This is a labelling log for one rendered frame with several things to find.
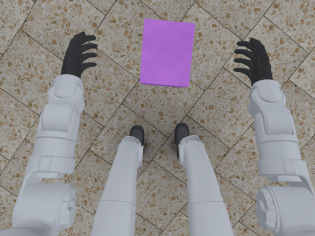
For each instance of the robot left upper arm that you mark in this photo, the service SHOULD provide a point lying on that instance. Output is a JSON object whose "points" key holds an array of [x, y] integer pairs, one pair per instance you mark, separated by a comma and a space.
{"points": [[43, 209]]}

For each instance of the robot left forearm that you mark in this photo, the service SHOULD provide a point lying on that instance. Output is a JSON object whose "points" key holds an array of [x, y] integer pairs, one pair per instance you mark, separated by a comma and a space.
{"points": [[57, 133]]}

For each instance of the robot right shin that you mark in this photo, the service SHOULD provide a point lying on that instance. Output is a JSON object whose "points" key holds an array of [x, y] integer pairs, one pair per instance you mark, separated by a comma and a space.
{"points": [[190, 138]]}

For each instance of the carton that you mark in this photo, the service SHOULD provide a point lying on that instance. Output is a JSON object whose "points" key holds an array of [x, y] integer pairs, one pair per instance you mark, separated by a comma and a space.
{"points": [[166, 57]]}

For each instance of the robot left hand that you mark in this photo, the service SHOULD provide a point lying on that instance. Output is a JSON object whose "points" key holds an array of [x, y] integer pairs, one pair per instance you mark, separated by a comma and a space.
{"points": [[73, 59]]}

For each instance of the right robot foot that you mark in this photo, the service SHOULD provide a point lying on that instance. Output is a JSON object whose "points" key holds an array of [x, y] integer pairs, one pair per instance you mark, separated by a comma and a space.
{"points": [[181, 131]]}

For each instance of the robot right hand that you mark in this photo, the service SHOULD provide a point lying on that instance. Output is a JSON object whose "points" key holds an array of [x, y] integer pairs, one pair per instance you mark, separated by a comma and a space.
{"points": [[259, 65]]}

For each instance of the robot right upper arm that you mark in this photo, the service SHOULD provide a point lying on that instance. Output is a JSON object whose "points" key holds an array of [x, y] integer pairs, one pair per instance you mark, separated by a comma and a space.
{"points": [[286, 210]]}

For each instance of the robot right forearm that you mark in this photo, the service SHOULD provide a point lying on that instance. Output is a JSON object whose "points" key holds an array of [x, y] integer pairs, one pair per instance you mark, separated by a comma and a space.
{"points": [[276, 138]]}

